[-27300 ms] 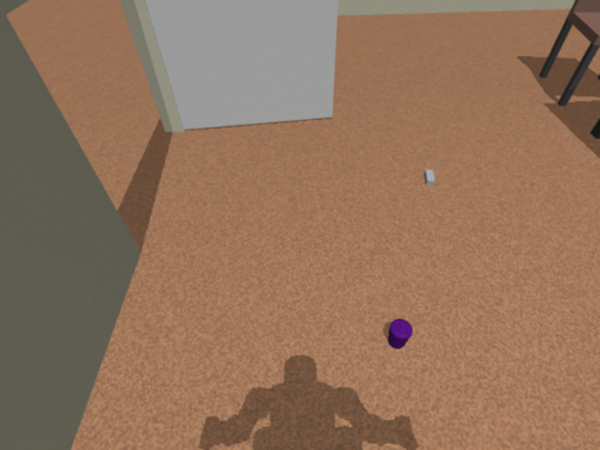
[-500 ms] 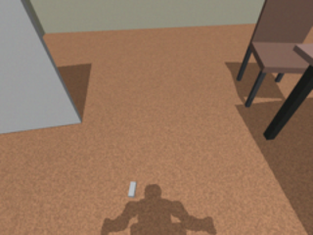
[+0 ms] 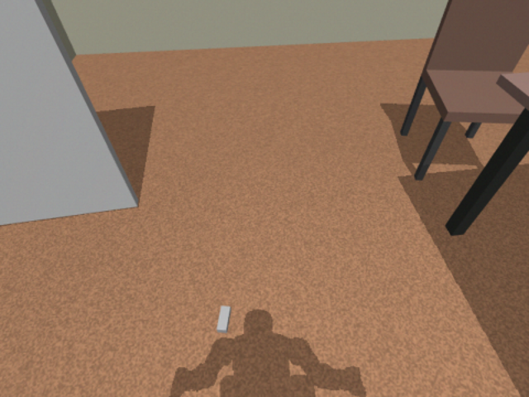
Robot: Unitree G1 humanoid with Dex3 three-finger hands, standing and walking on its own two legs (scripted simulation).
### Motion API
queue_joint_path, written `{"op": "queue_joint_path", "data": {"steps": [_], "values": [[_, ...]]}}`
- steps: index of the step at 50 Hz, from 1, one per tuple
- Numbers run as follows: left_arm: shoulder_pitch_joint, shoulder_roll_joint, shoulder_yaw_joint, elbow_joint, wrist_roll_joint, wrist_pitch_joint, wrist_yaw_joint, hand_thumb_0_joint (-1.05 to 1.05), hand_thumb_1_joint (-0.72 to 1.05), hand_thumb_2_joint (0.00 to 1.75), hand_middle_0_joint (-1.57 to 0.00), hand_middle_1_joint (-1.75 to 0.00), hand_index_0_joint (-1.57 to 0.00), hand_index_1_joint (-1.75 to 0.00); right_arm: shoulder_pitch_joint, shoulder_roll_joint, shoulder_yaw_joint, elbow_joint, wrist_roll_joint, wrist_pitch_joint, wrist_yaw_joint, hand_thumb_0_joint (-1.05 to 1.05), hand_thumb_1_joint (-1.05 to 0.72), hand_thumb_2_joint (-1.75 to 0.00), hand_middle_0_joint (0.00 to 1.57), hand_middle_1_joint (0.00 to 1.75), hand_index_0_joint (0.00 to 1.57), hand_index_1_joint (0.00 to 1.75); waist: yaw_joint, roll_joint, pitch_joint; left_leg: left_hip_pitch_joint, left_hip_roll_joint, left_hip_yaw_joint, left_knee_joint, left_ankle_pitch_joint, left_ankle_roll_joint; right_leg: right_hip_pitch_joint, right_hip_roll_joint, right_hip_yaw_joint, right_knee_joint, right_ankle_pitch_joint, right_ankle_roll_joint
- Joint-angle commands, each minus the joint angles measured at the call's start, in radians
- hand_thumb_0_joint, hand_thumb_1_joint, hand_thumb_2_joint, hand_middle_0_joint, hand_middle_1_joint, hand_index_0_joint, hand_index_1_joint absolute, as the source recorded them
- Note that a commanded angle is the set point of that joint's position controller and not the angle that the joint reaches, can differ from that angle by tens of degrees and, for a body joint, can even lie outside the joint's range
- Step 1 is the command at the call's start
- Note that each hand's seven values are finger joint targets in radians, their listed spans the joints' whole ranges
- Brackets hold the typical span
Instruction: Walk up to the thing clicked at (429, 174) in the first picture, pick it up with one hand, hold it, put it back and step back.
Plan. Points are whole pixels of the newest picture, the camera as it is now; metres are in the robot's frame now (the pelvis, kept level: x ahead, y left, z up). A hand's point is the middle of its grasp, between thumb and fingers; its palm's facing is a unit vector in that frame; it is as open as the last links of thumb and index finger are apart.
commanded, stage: stand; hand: left
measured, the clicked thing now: (224, 319) +0.53 +0.20 -0.77
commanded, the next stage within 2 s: walk up in 0.16 s
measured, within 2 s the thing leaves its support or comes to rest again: neither
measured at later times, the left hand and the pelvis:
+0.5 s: hand out of the picture +0.11 +0.22 -0.16, palm faces -0.06 -0.91 -0.42, open 7.3 cm; pelvis +0.04 -0.07 -0.03, yaw -2 degrees
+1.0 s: hand (156, 386) +0.19 +0.22 -0.17, palm faces +0.00 -0.92 -0.40, open 7.3 cm; pelvis +0.09 -0.05 -0.03, yaw +0 degrees
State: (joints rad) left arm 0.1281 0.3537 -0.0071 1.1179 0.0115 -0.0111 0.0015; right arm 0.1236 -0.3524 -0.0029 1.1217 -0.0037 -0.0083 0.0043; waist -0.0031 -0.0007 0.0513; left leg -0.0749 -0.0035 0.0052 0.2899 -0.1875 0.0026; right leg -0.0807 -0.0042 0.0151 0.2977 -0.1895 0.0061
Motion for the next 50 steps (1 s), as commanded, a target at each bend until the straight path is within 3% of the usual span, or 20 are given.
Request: {"op": "queue_joint_path", "data": {"steps": [1, 7, 9, 10, 12, 16, 21, 22, 23, 24, 29, 34, 37, 39, 40, 41, 42, 45, 47, 50], "values": [[-0.025, 0.208, 0.041, -0.06, -0.003, -0.023, 0.015, 0.0, 0.9, 0.9, -0.2, -0.3, -0.2, -0.3, -0.027, -0.21, -0.04, -0.054, -0.002, -0.023, -0.016, 0.0, -0.9, -0.9, 0.2, 0.3, 0.2, 0.3, 0.001, -0.001, -0.082, 0.024, 0.138, -0.095, -0.016, 0.234, 0.022, 0.011, -0.128, 0.087, -0.024, 0.245, -0.029], [-0.023, 0.211, 0.044, -0.061, -0.002, -0.023, 0.014, 0.0, 0.9, 0.9, -0.2, -0.3, -0.2, -0.3, -0.027, -0.214, -0.041, -0.056, -0.004, -0.023, -0.016, 0.0, -0.9, -0.9, 0.2, 0.3, 0.2, 0.3, 0.002, 0.01, -0.083, 0.02, 0.138, -0.093, -0.024, 0.205, 0.022, 0.013, -0.129, 0.089, -0.023, 0.214, -0.032], [-0.026, 0.246, 0.101, -0.125, 0.023, -0.003, -0.023, 0.0, 0.9, 0.9, -0.2, -0.3, -0.2, -0.3, 0.147, -0.304, -0.103, -0.077, -0.02, -0.046, -0.017, 0.0, -0.9, -0.9, 0.2, 0.3, 0.2, 0.3, -0.054, 0.024, -0.098, 0.18, 0.187, -0.204, -0.025, -0.277, 0.132, -0.225, -0.012, 0.01, 0.192, -0.256, -0.061], [-0.076, 0.227, 0.105, -0.154, 0.032, 0.007, -0.033, 0.0, 0.9, 0.9, -0.2, -0.3, -0.2, -0.3, 0.19, -0.343, -0.127, -0.078, -0.023, -0.048, -0.021, 0.0, -0.9, -0.9, 0.2, 0.3, 0.2, 0.3, -0.09, 0.1, -0.005, 0.173, 0.306, -0.341, -0.119, -0.434, 0.2, -0.405, 0.002, -0.008, 0.356, -0.316, -0.05], [-0.064, 0.244, 0.122, -0.19, 0.03, 0.018, -0.043, 0.0, 0.9, 0.9, -0.2, -0.3, -0.2, -0.3, 0.139, -0.365, -0.146, -0.131, -0.027, -0.066, -0.028, 0.0, -0.9, -0.9, 0.2, 0.3, 0.2, 0.3, -0.049, 0.077, 0.137, 0.021, 0.434, -0.457, -0.179, -0.431, 0.267, -0.524, -0.071, 0.133, 0.611, -0.298, -0.043], [0.028, 0.238, 0.128, -0.203, 0.017, 0.006, -0.076, 0.0, 0.9, 0.9, -0.2, -0.3, -0.2, -0.3, 0.069, -0.312, -0.138, -0.212, -0.039, -0.077, -0.016, 0.0, -0.9, -0.9, 0.2, 0.3, 0.2, 0.3, 0.004, 0.144, 0.076, 0.01, 0.311, -0.205, -0.103, -0.207, 0.212, -0.394, -0.1, 0.082, 0.457, -0.253, -0.029], [0.231, 0.223, 0.135, -0.137, 0.019, -0.023, -0.042, 0.0, 0.9, 0.9, -0.2, -0.3, -0.2, -0.3, 0.061, -0.201, -0.096, -0.258, -0.026, -0.031, -0.001, 0.0, -0.9, -0.9, 0.2, 0.3, 0.2, 0.3, 0.078, 0.01, -0.012, -0.293, 0.108, 0.023, 0.312, -0.082, 0.094, 0.126, 0.016, -0.052, 0.171, 0.039, -0.003], [0.279, 0.303, 0.157, -0.143, 0.026, -0.028, -0.024, 0.0, 0.9, 0.9, -0.2, -0.3, -0.2, -0.3, 0.106, -0.135, -0.069, -0.277, -0.015, -0.022, -0.003, 0.0, -0.9, -0.9, 0.2, 0.3, 0.2, 0.3, 0.098, -0.243, -0.027, -0.371, 0.007, 0.072, 0.543, -0.306, 0.053, 0.132, -0.117, 0.146, 0.022, -0.049, -0.03], [0.245, 0.38, 0.16, -0.187, 0.029, -0.037, -0.013, 0.0, 0.9, 0.9, -0.2, -0.3, -0.2, -0.3, 0.148, -0.135, -0.067, -0.278, -0.008, -0.005, -0.008, 0.0, -0.9, -0.9, 0.2, 0.3, 0.2, 0.3, 0.071, -0.271, -0.052, -0.361, -0.051, -0.072, 0.692, -0.454, 0.024, -0.017, -0.359, 0.553, -0.126, -0.208, -0.143], [0.16, 0.401, 0.154, -0.223, 0.025, -0.031, -0.013, 0.0, 0.9, 0.9, -0.2, -0.3, -0.2, -0.3, 0.152, -0.234, -0.1, -0.259, -0.005, 0.004, -0.014, 0.0, -0.9, -0.9, 0.2, 0.3, 0.2, 0.3, 0.052, -0.16, 0.003, -0.305, -0.018, -0.133, 0.791, -0.45, 0.021, -0.145, -0.39, 0.588, -0.098, -0.278, -0.255], [0.075, 0.291, 0.12, -0.265, 0.01, -0.047, 0.008, 0.0, 0.9, 0.9, -0.2, -0.3, -0.2, -0.3, 0.238, -0.225, -0.098, -0.207, -0.004, 0.018, -0.008, 0.0, -0.9, -0.9, 0.2, 0.3, 0.2, 0.3, 0.005, -0.114, 0.027, -0.308, 0.039, -0.151, 0.721, -0.294, 0.009, -0.168, -0.264, 0.226, -0.012, 0.017, -0.209], [0.065, 0.322, 0.133, -0.297, 0.017, -0.044, 0.023, 0.0, 0.9, 0.9, -0.2, -0.3, -0.2, -0.3, 0.196, -0.229, -0.11, -0.238, -0.021, 0.035, 0.002, 0.0, -0.9, -0.9, 0.2, 0.3, 0.2, 0.3, 0.013, -0.141, -0.02, -0.262, 0.063, -0.095, 0.509, -0.275, 0.004, -0.147, -0.326, 0.194, 0.084, 0.222, -0.243], [0.024, 0.303, 0.119, -0.308, 0.002, -0.033, 0.024, 0.0, 0.9, 0.9, -0.2, -0.3, -0.2, -0.3, 0.199, -0.222, -0.116, -0.235, -0.021, 0.027, 0.003, 0.0, -0.9, -0.9, 0.2, 0.3, 0.2, 0.3, -0.012, -0.118, -0.063, -0.154, 0.028, -0.025, 0.353, -0.161, 0.015, -0.183, -0.283, 0.126, 0.214, 0.351, -0.204], [0.028, 0.264, 0.101, -0.301, -0.012, -0.021, 0.026, 0.0, 0.9, 0.9, -0.2, -0.3, -0.2, -0.3, 0.201, -0.243, -0.122, -0.235, -0.026, 0.011, 0.0, 0.0, -0.9, -0.9, 0.2, 0.3, 0.2, 0.3, -0.024, -0.051, -0.081, -0.082, 0.047, -0.075, 0.161, 0.059, 0.045, -0.216, -0.215, 0.075, 0.335, 0.283, -0.127], [0.036, 0.219, 0.087, -0.31, -0.021, -0.015, 0.025, 0.0, 0.9, 0.9, -0.2, -0.3, -0.2, -0.3, 0.158, -0.308, -0.135, -0.26, -0.037, 0.002, -0.003, 0.0, -0.9, -0.9, 0.2, 0.3, 0.2, 0.3, 0.0, 0.094, -0.086, -0.102, 0.205, -0.317, 0.1, 0.195, 0.102, -0.264, -0.103, 0.015, 0.436, 0.119, -0.059], [0.046, 0.224, 0.089, -0.279, -0.031, 0.0, 0.031, 0.0, 0.9, 0.9, -0.2, -0.3, -0.2, -0.3, 0.078, -0.35, -0.134, -0.283, -0.021, -0.003, 0.0, 0.0, -0.9, -0.9, 0.2, 0.3, 0.2, 0.3, 0.015, 0.184, -0.06, -0.197, 0.294, -0.411, 0.081, 0.177, 0.205, -0.228, 0.014, -0.044, 0.497, -0.253, -0.035], [0.045, 0.24, 0.095, -0.255, -0.024, 0.005, 0.032, 0.0, 0.9, 0.9, -0.2, -0.3, -0.2, -0.3, 0.065, -0.32, -0.127, -0.278, -0.016, -0.008, 0.004, 0.0, -0.9, -0.9, 0.2, 0.3, 0.2, 0.3, 0.011, 0.178, -0.056, -0.216, 0.314, -0.432, 0.09, 0.205, 0.257, -0.194, 0.007, -0.003, 0.575, -0.4, -0.035], [0.081, 0.21, 0.085, -0.22, -0.028, -0.013, 0.031, 0.0, 0.9, 0.9, -0.2, -0.3, -0.2, -0.3, 0.018, -0.264, -0.099, -0.28, -0.015, -0.005, -0.008, 0.0, -0.9, -0.9, 0.2, 0.3, 0.2, 0.3, 0.038, 0.191, -0.058, -0.149, 0.234, -0.257, 0.207, 0.423, 0.197, -0.191, -0.017, -0.001, 0.402, -0.306, -0.046], [0.108, 0.218, 0.082, -0.189, -0.018, -0.031, 0.031, 0.0, 0.9, 0.9, -0.2, -0.3, -0.2, -0.3, -0.006, -0.235, -0.088, -0.271, 0.005, 0.003, -0.006, 0.0, -0.9, -0.9, 0.2, 0.3, 0.2, 0.3, 0.053, 0.141, -0.12, -0.126, 0.174, -0.18, 0.299, 0.431, 0.11, -0.063, -0.048, 0.027, 0.18, 0.06, -0.05], [-0.016, 0.321, 0.091, -0.208, -0.004, -0.041, 0.028, 0.0, 0.9, 0.9, -0.2, -0.3, -0.2, -0.3, 0.042, -0.21, -0.081, -0.254, 0.014, 0.014, -0.007, 0.0, -0.9, -0.9, 0.2, 0.3, 0.2, 0.3, -0.018, -0.035, -0.115, -0.133, 0.053, -0.092, 0.322, 0.04, 0.028, -0.098, -0.249, 0.243, 0.17, 0.292, -0.175]]}}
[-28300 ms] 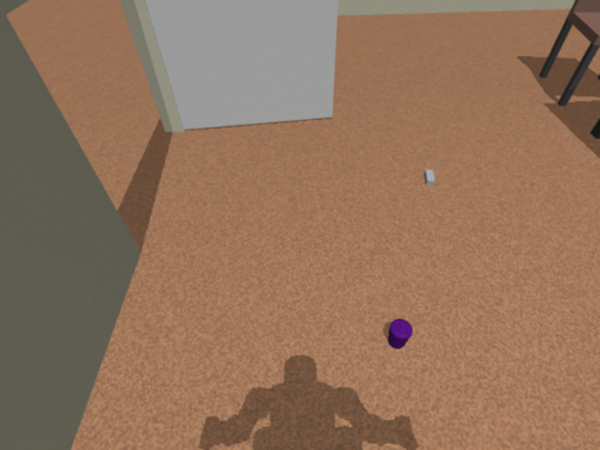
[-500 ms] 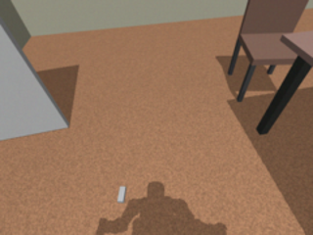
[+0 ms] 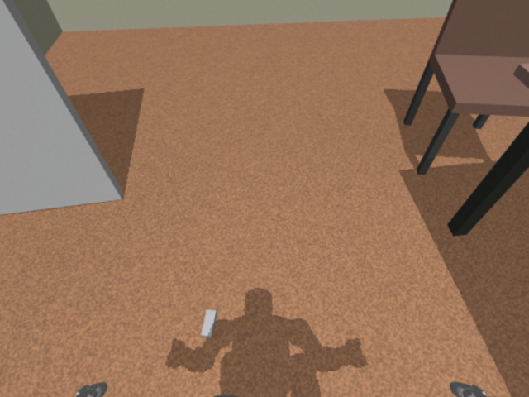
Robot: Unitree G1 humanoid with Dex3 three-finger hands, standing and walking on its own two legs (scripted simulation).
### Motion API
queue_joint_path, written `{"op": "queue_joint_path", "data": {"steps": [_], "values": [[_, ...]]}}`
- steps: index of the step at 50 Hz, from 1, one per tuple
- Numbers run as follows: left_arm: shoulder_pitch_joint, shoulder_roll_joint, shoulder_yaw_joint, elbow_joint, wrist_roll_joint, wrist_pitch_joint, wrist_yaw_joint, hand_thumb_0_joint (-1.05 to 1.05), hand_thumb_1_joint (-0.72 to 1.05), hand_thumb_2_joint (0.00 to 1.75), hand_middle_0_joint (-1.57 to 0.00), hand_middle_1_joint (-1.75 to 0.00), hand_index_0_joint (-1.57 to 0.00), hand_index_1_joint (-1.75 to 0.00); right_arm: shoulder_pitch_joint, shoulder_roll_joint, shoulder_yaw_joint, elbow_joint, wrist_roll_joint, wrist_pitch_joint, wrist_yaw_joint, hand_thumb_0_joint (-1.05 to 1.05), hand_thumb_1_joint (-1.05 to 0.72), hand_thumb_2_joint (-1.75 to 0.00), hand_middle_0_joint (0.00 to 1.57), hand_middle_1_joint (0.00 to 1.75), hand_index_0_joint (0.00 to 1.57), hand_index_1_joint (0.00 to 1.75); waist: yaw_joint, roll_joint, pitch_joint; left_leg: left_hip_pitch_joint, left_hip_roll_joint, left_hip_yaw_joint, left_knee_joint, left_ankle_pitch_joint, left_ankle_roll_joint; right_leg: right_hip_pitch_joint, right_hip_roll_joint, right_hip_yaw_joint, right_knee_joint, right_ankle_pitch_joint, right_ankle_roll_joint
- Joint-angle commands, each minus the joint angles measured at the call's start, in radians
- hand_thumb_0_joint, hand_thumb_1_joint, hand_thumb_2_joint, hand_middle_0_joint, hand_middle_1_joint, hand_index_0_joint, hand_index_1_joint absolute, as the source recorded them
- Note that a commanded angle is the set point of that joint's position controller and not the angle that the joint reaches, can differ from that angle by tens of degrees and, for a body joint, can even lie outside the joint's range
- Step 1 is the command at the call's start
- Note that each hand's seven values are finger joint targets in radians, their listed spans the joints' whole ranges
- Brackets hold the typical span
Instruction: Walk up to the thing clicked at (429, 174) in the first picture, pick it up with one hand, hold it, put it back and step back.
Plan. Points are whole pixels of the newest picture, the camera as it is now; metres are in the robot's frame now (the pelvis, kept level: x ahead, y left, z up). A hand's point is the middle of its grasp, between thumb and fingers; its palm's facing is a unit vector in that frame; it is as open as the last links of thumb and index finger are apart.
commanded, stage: walk up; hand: left
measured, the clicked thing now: (209, 323) +0.45 +0.25 -0.74
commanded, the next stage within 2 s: stand in 1.00 s
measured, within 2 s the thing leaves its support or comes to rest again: neither
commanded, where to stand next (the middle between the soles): +0.05 +0.02 m, yaw -1 degrees
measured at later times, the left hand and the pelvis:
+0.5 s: hand out of the picture +0.08 +0.27 -0.13, palm faces -0.04 -0.93 -0.36, open 7.4 cm; pelvis +0.00 +0.01 +0.02, yaw -1 degrees
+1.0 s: hand out of the picture +0.07 +0.26 -0.13, palm faces -0.05 -0.93 -0.36, open 7.3 cm; pelvis +0.00 +0.01 +0.02, yaw -1 degrees
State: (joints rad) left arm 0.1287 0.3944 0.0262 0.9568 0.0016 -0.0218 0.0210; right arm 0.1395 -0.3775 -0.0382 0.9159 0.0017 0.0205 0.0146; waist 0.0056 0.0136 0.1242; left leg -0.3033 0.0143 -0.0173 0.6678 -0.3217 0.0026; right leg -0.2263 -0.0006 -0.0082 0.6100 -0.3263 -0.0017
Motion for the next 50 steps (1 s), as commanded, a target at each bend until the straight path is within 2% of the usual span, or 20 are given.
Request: {"op": "queue_joint_path", "data": {"steps": [1, 3, 4, 5, 6, 8, 10, 14, 18, 22, 26, 29, 31, 33, 38, 45, 49, 50], "values": [[-0.054, 0.263, 0.048, -0.06, 0.007, -0.028, 0.005, 0.0, 0.9, 0.9, -0.2, -0.3, -0.2, -0.3, 0.041, -0.192, -0.051, -0.028, -0.001, -0.015, -0.019, 0.0, -0.9, -0.9, 0.2, 0.3, 0.2, 0.3, -0.043, -0.061, -0.173, 0.144, 0.05, -0.076, -0.113, 0.183, 0.034, 0.003, -0.231, 0.239, -0.128, 0.391, -0.147], [-0.05, 0.212, 0.028, -0.043, 0.0, -0.021, 0.001, 0.0, 0.9, 0.9, -0.2, -0.3, -0.2, -0.3, -0.029, -0.216, -0.053, -0.021, -0.002, -0.029, -0.013, 0.0, -0.9, -0.9, 0.2, 0.3, 0.2, 0.3, -0.018, -0.029, -0.167, 0.201, 0.106, -0.127, -0.196, 0.314, 0.069, -0.025, -0.127, 0.119, -0.13, 0.296, -0.061], [-0.046, 0.199, 0.025, -0.026, -0.003, -0.018, -0.002, 0.0, 0.9, 0.9, -0.2, -0.3, -0.2, -0.3, -0.043, -0.218, -0.048, -0.015, -0.001, -0.034, -0.009, 0.0, -0.9, -0.9, 0.2, 0.3, 0.2, 0.3, -0.007, -0.038, -0.162, 0.181, 0.127, -0.148, -0.221, 0.346, 0.087, -0.001, -0.092, 0.088, -0.114, 0.265, -0.04], [-0.036, 0.191, 0.023, -0.013, -0.002, -0.017, -0.003, 0.0, 0.9, 0.9, -0.2, -0.3, -0.2, -0.3, -0.058, -0.216, -0.043, -0.011, -0.001, -0.037, -0.007, 0.0, -0.9, -0.9, 0.2, 0.3, 0.2, 0.3, 0.0, -0.035, -0.163, 0.163, 0.144, -0.158, -0.242, 0.342, 0.098, 0.03, -0.082, 0.082, -0.118, 0.233, -0.032], [-0.021, 0.189, 0.021, 0.0, -0.002, -0.019, -0.003, 0.0, 0.9, 0.9, -0.2, -0.3, -0.2, -0.3, -0.072, -0.21, -0.038, -0.006, 0.002, -0.039, -0.006, 0.0, -0.9, -0.9, 0.2, 0.3, 0.2, 0.3, 0.008, -0.03, -0.177, 0.175, 0.143, -0.147, -0.246, 0.348, 0.094, 0.058, -0.092, 0.088, -0.141, 0.25, -0.034], [-0.03, 0.197, 0.021, 0.019, -0.003, -0.023, -0.005, 0.0, 0.9, 0.9, -0.2, -0.3, -0.2, -0.3, -0.095, -0.195, -0.033, 0.01, 0.003, -0.036, -0.006, 0.0, -0.9, -0.9, 0.2, 0.3, 0.2, 0.3, 0.006, -0.033, -0.161, 0.186, 0.109, -0.109, -0.256, 0.327, 0.064, 0.063, -0.115, 0.116, -0.196, 0.292, -0.038], [-0.057, 0.203, 0.021, 0.024, -0.004, -0.024, -0.005, 0.0, 0.9, 0.9, -0.2, -0.3, -0.2, -0.3, -0.094, -0.195, -0.031, 0.031, 0.002, -0.033, -0.006, 0.0, -0.9, -0.9, 0.2, 0.3, 0.2, 0.3, -0.004, -0.024, -0.151, 0.197, 0.095, -0.094, -0.283, 0.309, 0.048, 0.066, -0.126, 0.123, -0.222, 0.306, -0.036], [-0.058, 0.193, 0.016, 0.053, -0.001, -0.02, -0.007, 0.0, 0.9, 0.9, -0.2, -0.3, -0.2, -0.3, -0.115, -0.19, -0.028, 0.059, 0.001, -0.035, -0.003, 0.0, -0.9, -0.9, 0.2, 0.3, 0.2, 0.3, 0.002, -0.012, -0.165, 0.236, 0.107, -0.095, -0.333, 0.293, 0.044, 0.084, -0.117, 0.108, -0.264, 0.267, -0.028], [-0.063, 0.188, 0.015, 0.069, 0.002, -0.021, -0.007, 0.0, 0.9, 0.9, -0.2, -0.3, -0.2, -0.3, -0.126, -0.186, -0.025, 0.085, 0.0, -0.035, -0.003, 0.0, -0.9, -0.9, 0.2, 0.3, 0.2, 0.3, 0.004, -0.011, -0.17, 0.242, 0.107, -0.085, -0.358, 0.295, 0.037, 0.107, -0.12, 0.105, -0.299, 0.29, -0.021], [-0.071, 0.188, 0.016, 0.088, 0.005, -0.018, -0.007, 0.0, 0.9, 0.9, -0.2, -0.3, -0.2, -0.3, -0.127, -0.18, -0.023, 0.106, -0.002, -0.032, -0.002, 0.0, -0.9, -0.9, 0.2, 0.3, 0.2, 0.3, 0.001, -0.007, -0.13, 0.221, 0.104, -0.084, -0.386, 0.214, 0.031, 0.085, -0.119, 0.109, -0.328, 0.233, -0.017], [-0.056, 0.184, 0.017, 0.103, 0.008, -0.017, -0.008, 0.0, 0.9, 0.9, -0.2, -0.3, -0.2, -0.3, -0.13, -0.186, -0.027, 0.118, -0.006, -0.032, -0.003, 0.0, -0.9, -0.9, 0.2, 0.3, 0.2, 0.3, 0.002, 0.007, -0.131, 0.209, 0.108, -0.094, -0.407, 0.16, 0.032, 0.086, -0.112, 0.108, -0.338, 0.195, -0.02], [-0.062, 0.181, 0.019, 0.105, 0.009, -0.017, -0.008, 0.0, 0.9, 0.9, -0.2, -0.3, -0.2, -0.3, -0.114, -0.188, -0.03, 0.128, -0.006, -0.033, -0.004, 0.0, -0.9, -0.9, 0.2, 0.3, 0.2, 0.3, -0.005, 0.003, -0.142, 0.198, 0.111, -0.096, -0.412, 0.156, 0.034, 0.105, -0.11, 0.102, -0.336, 0.198, -0.021], [-0.053, 0.179, 0.02, 0.111, 0.009, -0.017, -0.009, 0.0, 0.9, 0.9, -0.2, -0.3, -0.2, -0.3, -0.116, -0.186, -0.029, 0.13, -0.005, -0.035, -0.004, 0.0, -0.9, -0.9, 0.2, 0.3, 0.2, 0.3, 0.001, 0.013, -0.14, 0.201, 0.111, -0.095, -0.412, 0.165, 0.033, 0.096, -0.111, 0.103, -0.336, 0.194, -0.021], [-0.061, 0.184, 0.021, 0.107, 0.011, -0.016, -0.009, 0.0, 0.9, 0.9, -0.2, -0.3, -0.2, -0.3, -0.106, -0.185, -0.028, 0.132, -0.008, -0.034, -0.004, 0.0, -0.9, -0.9, 0.2, 0.3, 0.2, 0.3, -0.004, 0.005, -0.131, 0.187, 0.108, -0.093, -0.416, 0.135, 0.032, 0.092, -0.113, 0.107, -0.338, 0.189, -0.021], [-0.058, 0.18, 0.021, 0.113, 0.012, -0.016, -0.009, 0.0, 0.9, 0.9, -0.2, -0.3, -0.2, -0.3, -0.094, -0.19, -0.03, 0.137, -0.008, -0.033, -0.004, 0.0, -0.9, -0.9, 0.2, 0.3, 0.2, 0.3, -0.006, -0.003, -0.125, 0.186, 0.105, -0.099, -0.413, 0.126, 0.032, 0.077, -0.112, 0.112, -0.344, 0.18, -0.021], [-0.067, 0.18, 0.023, 0.109, 0.013, -0.018, -0.008, 0.0, 0.9, 0.9, -0.2, -0.3, -0.2, -0.3, -0.071, -0.185, -0.03, 0.142, -0.006, -0.033, -0.005, 0.0, -0.9, -0.9, 0.2, 0.3, 0.2, 0.3, -0.014, -0.018, -0.148, 0.2, 0.104, -0.092, -0.389, 0.191, 0.031, 0.089, -0.116, 0.11, -0.342, 0.215, -0.022], [-0.058, 0.176, 0.023, 0.113, 0.009, -0.016, -0.008, 0.0, 0.9, 0.9, -0.2, -0.3, -0.2, -0.3, -0.076, -0.183, -0.028, 0.141, -0.005, -0.034, -0.006, 0.0, -0.9, -0.9, 0.2, 0.3, 0.2, 0.3, -0.007, -0.009, -0.141, 0.209, 0.103, -0.092, -0.386, 0.225, 0.028, 0.08, -0.117, 0.109, -0.333, 0.237, -0.02], [-0.041, 0.165, 0.012, 0.122, 0.009, -0.014, -0.009, 0.0, 0.9, 0.9, -0.2, -0.3, -0.2, -0.3, -0.068, -0.169, -0.02, 0.152, -0.012, -0.04, -0.009, 0.0, -0.9, -0.9, 0.2, 0.3, 0.2, 0.3, -0.013, -0.064, -0.153, 0.21, 0.117, -0.091, -0.404, 0.186, 0.026, 0.081, -0.121, 0.107, -0.35, 0.154, -0.018]]}}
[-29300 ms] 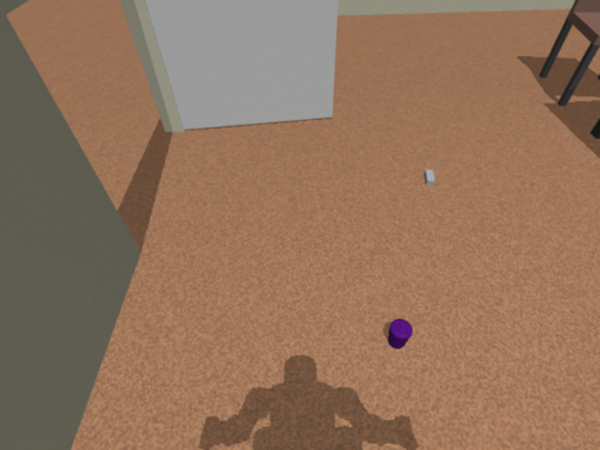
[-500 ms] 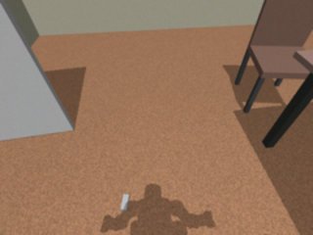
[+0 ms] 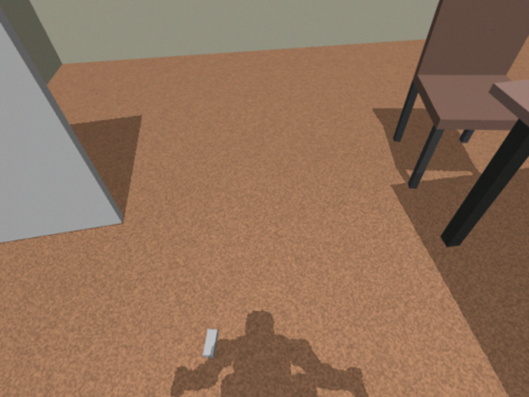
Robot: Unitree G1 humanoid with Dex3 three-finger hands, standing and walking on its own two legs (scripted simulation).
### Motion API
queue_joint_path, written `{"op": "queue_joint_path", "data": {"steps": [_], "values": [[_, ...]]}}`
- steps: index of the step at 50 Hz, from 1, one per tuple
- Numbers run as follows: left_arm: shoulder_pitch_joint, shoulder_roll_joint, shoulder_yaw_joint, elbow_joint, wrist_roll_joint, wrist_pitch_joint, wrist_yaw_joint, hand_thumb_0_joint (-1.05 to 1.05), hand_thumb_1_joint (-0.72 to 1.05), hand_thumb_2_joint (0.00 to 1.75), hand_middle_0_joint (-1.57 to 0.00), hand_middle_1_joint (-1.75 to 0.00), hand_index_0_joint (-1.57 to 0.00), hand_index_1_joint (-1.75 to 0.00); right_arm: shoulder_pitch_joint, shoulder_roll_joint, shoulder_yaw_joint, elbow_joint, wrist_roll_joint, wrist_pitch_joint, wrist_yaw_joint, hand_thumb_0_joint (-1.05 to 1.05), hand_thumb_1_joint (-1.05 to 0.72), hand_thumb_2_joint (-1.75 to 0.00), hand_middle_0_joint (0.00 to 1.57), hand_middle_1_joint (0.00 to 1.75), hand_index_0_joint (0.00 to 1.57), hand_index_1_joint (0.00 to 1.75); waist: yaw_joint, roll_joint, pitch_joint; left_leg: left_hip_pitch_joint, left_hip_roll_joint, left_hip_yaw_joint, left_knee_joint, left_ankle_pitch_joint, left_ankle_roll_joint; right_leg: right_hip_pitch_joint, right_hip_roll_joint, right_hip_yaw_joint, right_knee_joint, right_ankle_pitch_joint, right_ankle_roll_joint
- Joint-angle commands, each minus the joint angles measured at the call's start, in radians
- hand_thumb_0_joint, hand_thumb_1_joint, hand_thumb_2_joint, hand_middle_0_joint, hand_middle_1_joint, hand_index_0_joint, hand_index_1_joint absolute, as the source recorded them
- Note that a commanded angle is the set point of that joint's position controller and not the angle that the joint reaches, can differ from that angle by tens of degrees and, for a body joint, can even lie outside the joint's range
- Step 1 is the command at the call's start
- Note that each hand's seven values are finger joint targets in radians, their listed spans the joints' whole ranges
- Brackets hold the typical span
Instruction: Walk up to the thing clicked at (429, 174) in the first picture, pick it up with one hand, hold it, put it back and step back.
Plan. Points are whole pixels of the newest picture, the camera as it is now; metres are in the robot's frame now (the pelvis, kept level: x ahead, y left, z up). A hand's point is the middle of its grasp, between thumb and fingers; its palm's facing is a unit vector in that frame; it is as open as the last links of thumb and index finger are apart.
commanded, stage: stand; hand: left
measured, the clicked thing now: (210, 343) +0.44 +0.25 -0.77
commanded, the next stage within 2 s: none
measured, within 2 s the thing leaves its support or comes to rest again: neither
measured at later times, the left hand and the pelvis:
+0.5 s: hand out of the picture +0.09 +0.25 -0.16, palm faces -0.04 -0.94 -0.34, open 7.3 cm; pelvis +0.02 -0.01 +0.00, yaw +0 degrees
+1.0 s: hand out of the picture +0.10 +0.24 -0.16, palm faces -0.04 -0.94 -0.35, open 7.3 cm; pelvis +0.03 -0.01 +0.00, yaw +0 degrees
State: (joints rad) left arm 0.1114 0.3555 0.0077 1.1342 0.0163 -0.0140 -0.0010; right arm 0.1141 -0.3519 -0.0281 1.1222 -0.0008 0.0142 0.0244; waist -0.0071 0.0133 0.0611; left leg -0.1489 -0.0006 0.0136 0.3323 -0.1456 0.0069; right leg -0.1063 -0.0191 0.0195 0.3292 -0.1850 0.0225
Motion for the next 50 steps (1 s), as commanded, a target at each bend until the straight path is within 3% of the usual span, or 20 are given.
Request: {"op": "queue_joint_path", "data": {"steps": [1, 6, 10, 15, 31, 35, 39, 50], "values": [[-0.023, 0.201, 0.03, -0.055, -0.005, -0.021, 0.011, 0.0, 0.9, 0.9, -0.2, -0.3, -0.2, -0.3, -0.035, -0.204, -0.03, -0.048, -0.009, -0.036, -0.019, 0.0, -0.9, -0.9, 0.2, 0.3, 0.2, 0.3, -0.003, -0.056, -0.061, 0.047, 0.127, -0.126, -0.078, -0.024, 0.019, -0.059, -0.1, 0.087, -0.082, -0.022, -0.039], [-0.025, 0.216, 0.033, -0.066, -0.007, -0.025, 0.009, 0.0, 0.9, 0.9, -0.2, -0.3, -0.2, -0.3, -0.043, -0.205, -0.025, -0.045, -0.01, -0.048, -0.021, 0.0, -0.9, -0.9, 0.2, 0.3, 0.2, 0.3, 0.0, -0.011, -0.076, 0.057, 0.131, -0.113, -0.067, 0.084, 0.016, -0.027, -0.109, 0.09, -0.064, 0.086, -0.039], [-0.018, 0.215, 0.033, -0.062, -0.007, -0.022, 0.009, 0.0, 0.9, 0.9, -0.2, -0.3, -0.2, -0.3, -0.04, -0.208, -0.024, -0.04, -0.009, -0.047, -0.024, 0.0, -0.9, -0.9, 0.2, 0.3, 0.2, 0.3, -0.001, -0.018, -0.064, 0.046, 0.128, -0.11, -0.074, 0.062, 0.013, -0.026, -0.105, 0.087, -0.071, 0.064, -0.04], [-0.019, 0.214, 0.031, -0.067, -0.009, -0.024, 0.009, 0.0, 0.9, 0.9, -0.2, -0.3, -0.2, -0.3, -0.042, -0.205, -0.019, -0.041, -0.007, -0.051, -0.026, 0.0, -0.9, -0.9, 0.2, 0.3, 0.2, 0.3, -0.002, 0.0, -0.084, 0.061, 0.133, -0.105, -0.058, 0.16, 0.011, 0.005, -0.111, 0.082, -0.055, 0.159, -0.04], [-0.02, 0.211, 0.032, -0.068, -0.006, -0.019, 0.013, 0.0, 0.9, 0.9, -0.2, -0.3, -0.2, -0.3, -0.059, -0.21, -0.016, -0.046, -0.004, -0.046, -0.033, 0.0, -0.9, -0.9, 0.2, 0.3, 0.2, 0.3, -0.001, -0.03, -0.083, 0.091, 0.139, -0.102, -0.046, 0.189, 0.008, 0.009, -0.109, 0.072, -0.061, 0.197, -0.039], [-0.03, 0.212, 0.033, -0.078, -0.01, -0.021, 0.013, 0.0, 0.9, 0.9, -0.2, -0.3, -0.2, -0.3, -0.054, -0.209, -0.016, -0.046, -0.006, -0.046, -0.033, 0.0, -0.9, -0.9, 0.2, 0.3, 0.2, 0.3, -0.003, -0.018, -0.112, 0.1, 0.137, -0.09, -0.032, 0.238, 0.005, 0.036, -0.116, 0.075, -0.053, 0.269, -0.043], [-0.024, 0.211, 0.032, -0.074, -0.009, -0.018, 0.015, 0.0, 0.9, 0.9, -0.2, -0.3, -0.2, -0.3, -0.055, -0.209, -0.017, -0.045, -0.005, -0.042, -0.034, 0.0, -0.9, -0.9, 0.2, 0.3, 0.2, 0.3, -0.002, -0.027, -0.083, 0.089, 0.136, -0.092, -0.046, 0.178, 0.006, 0.014, -0.111, 0.077, -0.068, 0.201, -0.041], [-0.026, 0.217, 0.036, -0.078, -0.006, -0.021, 0.015, 0.0, 0.9, 0.9, -0.2, -0.3, -0.2, -0.3, -0.052, -0.207, -0.017, -0.052, -0.006, -0.043, -0.031, 0.0, -0.9, -0.9, 0.2, 0.3, 0.2, 0.3, -0.003, -0.026, -0.088, 0.083, 0.135, -0.095, -0.057, 0.136, 0.009, 0.014, -0.112, 0.078, -0.076, 0.158, -0.044]]}}
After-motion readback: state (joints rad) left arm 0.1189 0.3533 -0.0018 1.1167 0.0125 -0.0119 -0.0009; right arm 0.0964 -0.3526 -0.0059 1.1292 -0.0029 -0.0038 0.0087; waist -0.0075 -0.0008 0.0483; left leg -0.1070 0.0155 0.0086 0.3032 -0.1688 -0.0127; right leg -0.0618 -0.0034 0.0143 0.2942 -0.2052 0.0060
